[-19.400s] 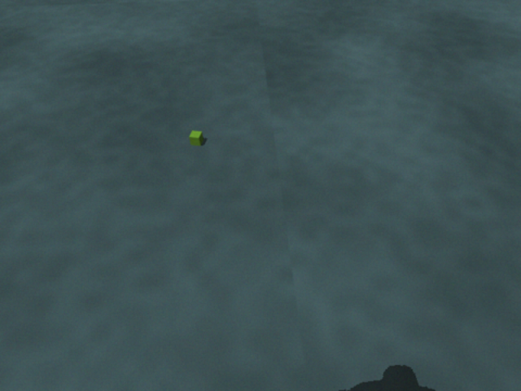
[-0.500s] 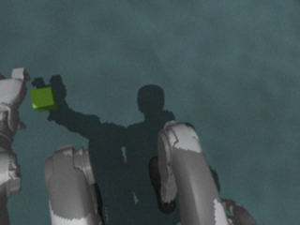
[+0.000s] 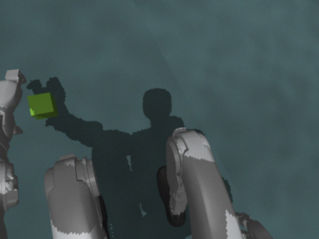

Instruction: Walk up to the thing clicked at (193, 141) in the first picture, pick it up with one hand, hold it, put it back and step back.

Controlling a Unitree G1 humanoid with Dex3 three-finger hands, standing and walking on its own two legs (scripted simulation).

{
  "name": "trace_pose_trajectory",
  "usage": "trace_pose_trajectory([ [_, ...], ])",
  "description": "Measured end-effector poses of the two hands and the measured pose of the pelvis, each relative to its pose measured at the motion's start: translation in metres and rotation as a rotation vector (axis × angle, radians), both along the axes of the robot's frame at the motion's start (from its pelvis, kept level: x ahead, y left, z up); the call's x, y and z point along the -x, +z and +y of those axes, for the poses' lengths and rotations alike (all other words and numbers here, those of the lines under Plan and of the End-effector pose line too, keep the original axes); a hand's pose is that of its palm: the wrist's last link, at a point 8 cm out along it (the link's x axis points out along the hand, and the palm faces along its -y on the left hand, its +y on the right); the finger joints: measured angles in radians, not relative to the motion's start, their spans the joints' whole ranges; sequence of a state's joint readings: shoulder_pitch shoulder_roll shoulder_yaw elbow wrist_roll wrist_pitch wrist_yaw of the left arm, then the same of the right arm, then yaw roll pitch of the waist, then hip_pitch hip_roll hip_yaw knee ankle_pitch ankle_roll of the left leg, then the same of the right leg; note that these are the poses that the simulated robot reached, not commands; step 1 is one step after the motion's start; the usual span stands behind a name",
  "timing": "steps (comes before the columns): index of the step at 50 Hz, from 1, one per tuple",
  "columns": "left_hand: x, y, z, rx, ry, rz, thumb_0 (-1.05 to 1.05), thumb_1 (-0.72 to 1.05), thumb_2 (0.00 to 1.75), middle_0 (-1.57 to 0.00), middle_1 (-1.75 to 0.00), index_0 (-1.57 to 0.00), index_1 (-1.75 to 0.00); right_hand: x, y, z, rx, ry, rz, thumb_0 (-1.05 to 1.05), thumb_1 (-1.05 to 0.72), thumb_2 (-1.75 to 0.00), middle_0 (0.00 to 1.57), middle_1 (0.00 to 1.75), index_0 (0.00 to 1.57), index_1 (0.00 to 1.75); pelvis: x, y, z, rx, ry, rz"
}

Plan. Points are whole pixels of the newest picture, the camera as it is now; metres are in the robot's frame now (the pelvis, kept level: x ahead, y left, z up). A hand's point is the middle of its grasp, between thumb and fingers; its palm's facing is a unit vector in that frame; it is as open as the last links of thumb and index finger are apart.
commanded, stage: rise first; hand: left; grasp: from above
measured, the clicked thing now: (43, 106) +0.49 +0.25 -0.30
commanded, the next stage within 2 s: approach in 0.78 s
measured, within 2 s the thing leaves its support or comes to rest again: neither
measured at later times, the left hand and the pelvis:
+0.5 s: hand (8, 109) +0.45 +0.29 -0.17, palm faces -0.44 -0.05 -0.89, open 13.4 cm; pelvis +0.00 +0.00 +0.00, yaw +0 degrees
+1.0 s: hand (9, 112) +0.45 +0.29 -0.17, palm faces -0.47 -0.04 -0.88, open 13.1 cm; pelvis +0.00 +0.00 +0.00, yaw +0 degrees
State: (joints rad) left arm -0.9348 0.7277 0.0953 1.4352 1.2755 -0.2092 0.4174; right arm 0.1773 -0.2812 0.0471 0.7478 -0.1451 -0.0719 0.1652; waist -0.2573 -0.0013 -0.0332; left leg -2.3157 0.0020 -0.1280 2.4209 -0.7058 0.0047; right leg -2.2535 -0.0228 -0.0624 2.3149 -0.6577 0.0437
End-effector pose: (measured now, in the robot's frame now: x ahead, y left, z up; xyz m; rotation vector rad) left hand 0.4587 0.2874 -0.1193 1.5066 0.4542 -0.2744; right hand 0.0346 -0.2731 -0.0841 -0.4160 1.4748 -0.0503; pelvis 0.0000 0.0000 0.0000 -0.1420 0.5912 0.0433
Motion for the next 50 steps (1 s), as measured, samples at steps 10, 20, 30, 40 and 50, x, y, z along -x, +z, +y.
trace_pose_trajectory([
  [10, 0.006, 0.01, -0.001, -0.002, -0.012, 0.002, 0.0, -0.44, 0.93, -0.18, -0.89, -0.17, -0.9, -0.004, 0.0, -0.002, -0.006, 0.01, -0.024, 0.0, -0.91, -0.9, 0.2, 0.3, 0.2, 0.3, 0.003, 0.002, -0.002, -0.007, 0.0, -0.01],
  [20, 0.004, 0.01, 0.001, -0.005, -0.012, 0.009, 0.0, -0.42, 0.92, -0.2, -0.87, -0.2, -0.88, -0.001, 0.002, -0.002, 0.008, 0.018, -0.032, 0.0, -0.91, -0.9, 0.2, 0.3, 0.2, 0.3, 0.005, 0.001, -0.001, -0.004, 0.0, -0.012],
  [30, -0.001, 0.007, 0.001, -0.005, -0.005, -0.004, 0.0, -0.38, 0.88, -0.24, -0.84, -0.23, -0.86, 0.003, 0.002, 0.0, 0.009, 0.003, -0.008, 0.0, -0.91, -0.9, 0.2, 0.3, 0.2, 0.3, 0.002, 0.001, 0.0, 0.0, 0.0, 0.0],
  [40, -0.002, 0.009, 0.002, -0.001, -0.005, -0.009, 0.0, -0.35, 0.86, -0.26, -0.82, -0.26, -0.83, 0.002, 0.002, 0.002, -0.001, 0.001, -0.012, 0.0, -0.91, -0.9, 0.2, 0.3, 0.2, 0.3, 0.002, 0.002, 0.0, 0.001, 0.003, -0.002],
  [50, 0.004, 0.008, 0.0, -0.007, -0.019, 0.03, 0.0, -0.34, 0.85, -0.28, -0.8, -0.27, -0.81, 0.001, 0.0, 0.001, -0.011, 0.017, -0.017, 0.0, -0.9, -0.9, 0.2, 0.3, 0.2, 0.3, 0.004, 0.002, -0.001, -0.004, 0.004, -0.007],
])
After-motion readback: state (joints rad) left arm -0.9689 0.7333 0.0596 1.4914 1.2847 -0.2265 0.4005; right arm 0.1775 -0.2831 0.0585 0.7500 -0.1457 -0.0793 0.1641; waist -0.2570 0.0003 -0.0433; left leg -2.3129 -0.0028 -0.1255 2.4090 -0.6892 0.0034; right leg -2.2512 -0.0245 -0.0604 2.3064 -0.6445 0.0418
